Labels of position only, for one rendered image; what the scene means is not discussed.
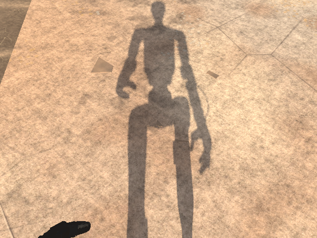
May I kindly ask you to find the robot left hand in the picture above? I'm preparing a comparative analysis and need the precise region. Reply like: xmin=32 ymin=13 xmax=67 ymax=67
xmin=38 ymin=221 xmax=91 ymax=238

